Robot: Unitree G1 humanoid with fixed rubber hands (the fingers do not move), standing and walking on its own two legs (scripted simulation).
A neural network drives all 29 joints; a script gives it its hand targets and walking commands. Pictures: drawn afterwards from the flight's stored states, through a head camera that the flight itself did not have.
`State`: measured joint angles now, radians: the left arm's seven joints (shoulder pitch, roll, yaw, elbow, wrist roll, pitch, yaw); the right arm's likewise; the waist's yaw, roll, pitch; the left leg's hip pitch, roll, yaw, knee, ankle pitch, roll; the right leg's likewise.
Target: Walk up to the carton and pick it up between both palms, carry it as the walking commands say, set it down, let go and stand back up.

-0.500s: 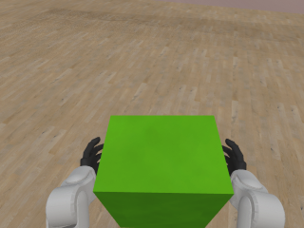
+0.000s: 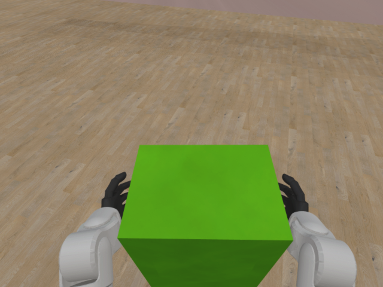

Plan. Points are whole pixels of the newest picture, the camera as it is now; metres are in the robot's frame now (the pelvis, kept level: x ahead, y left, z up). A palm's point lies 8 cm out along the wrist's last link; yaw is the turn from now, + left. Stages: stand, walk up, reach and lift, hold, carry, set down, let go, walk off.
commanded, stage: carry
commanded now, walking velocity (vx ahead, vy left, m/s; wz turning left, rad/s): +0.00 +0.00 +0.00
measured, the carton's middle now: (202, 223) +0.25 +0.00 +0.03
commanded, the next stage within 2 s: none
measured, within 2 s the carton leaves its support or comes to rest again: neither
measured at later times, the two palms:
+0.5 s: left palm (133, 223) +0.22 +0.13 +0.09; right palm (315, 222) +0.23 -0.20 +0.10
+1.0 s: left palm (139, 163) +0.39 +0.15 +0.06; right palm (274, 160) +0.40 -0.17 +0.07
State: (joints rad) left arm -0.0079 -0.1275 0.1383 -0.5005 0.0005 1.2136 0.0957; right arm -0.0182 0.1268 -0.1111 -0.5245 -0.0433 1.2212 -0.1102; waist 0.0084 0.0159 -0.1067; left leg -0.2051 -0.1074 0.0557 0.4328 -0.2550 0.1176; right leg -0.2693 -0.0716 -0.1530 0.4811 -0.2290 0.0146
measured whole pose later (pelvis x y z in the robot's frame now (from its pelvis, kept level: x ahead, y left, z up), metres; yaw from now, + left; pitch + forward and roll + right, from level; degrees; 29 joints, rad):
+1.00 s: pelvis +0.16 -0.02 -0.02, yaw +3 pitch +4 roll +1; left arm 0.03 -0.13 0.12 -0.52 -0.01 1.18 0.10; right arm 0.04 0.13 -0.11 -0.58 -0.03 1.19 -0.11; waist 0.01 -0.01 -0.08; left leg -0.34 0.05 0.10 0.96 -0.46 -0.03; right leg -0.07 -0.09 -0.24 0.52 -0.50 0.03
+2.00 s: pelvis +0.83 +0.11 -0.01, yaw +0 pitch +1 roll +1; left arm 0.06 -0.13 0.12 -0.58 -0.01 1.19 0.10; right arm 0.03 0.13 -0.09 -0.59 -0.04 1.20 -0.10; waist 0.02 0.01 -0.10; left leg -0.49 0.08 0.14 0.56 -0.16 -0.02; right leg 0.07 -0.14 -0.16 0.38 -0.44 0.10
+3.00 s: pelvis +1.47 +0.20 -0.02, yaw -1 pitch +1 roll +1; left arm 0.01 -0.13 0.16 -0.53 -0.01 1.20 0.10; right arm 0.00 0.13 -0.08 -0.52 -0.05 1.18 -0.11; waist 0.01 -0.04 -0.04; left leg -0.48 0.00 0.20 0.60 -0.12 0.10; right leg -0.03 -0.17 -0.10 0.78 -0.49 0.09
